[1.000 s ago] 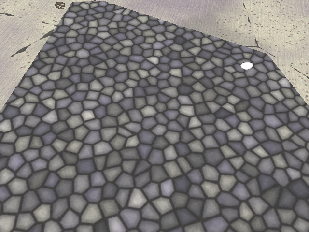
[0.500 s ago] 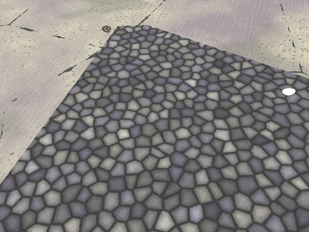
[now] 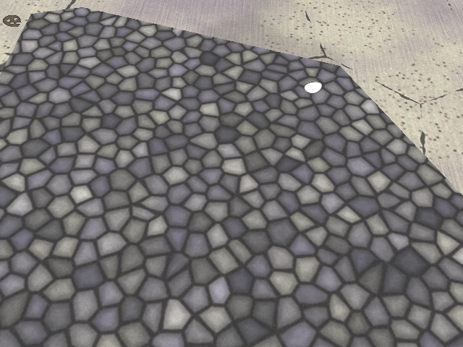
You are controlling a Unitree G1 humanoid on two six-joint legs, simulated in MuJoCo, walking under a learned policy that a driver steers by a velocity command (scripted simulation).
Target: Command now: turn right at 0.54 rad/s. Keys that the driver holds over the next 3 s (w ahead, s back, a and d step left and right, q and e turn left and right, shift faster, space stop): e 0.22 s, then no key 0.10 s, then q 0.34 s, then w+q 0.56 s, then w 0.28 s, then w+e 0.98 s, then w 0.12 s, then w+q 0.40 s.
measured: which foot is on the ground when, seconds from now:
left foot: down 0.00-0.24, up 0.26-0.72, down 0.74-1.00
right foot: up 0.00-0.22, down 0.24-0.74, up 0.76-1.00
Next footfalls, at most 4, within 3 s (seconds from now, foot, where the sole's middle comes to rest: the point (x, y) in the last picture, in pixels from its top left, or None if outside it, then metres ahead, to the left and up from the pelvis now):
0.24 right None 0.04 -0.15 -0.78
0.74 left None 0.03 0.06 -0.78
1.16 right None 0.32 -0.16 -0.78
1.64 left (164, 315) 0.53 0.19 -0.78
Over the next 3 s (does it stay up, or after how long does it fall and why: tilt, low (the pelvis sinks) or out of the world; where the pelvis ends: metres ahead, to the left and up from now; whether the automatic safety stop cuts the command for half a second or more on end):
stays up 1.13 0.06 0.01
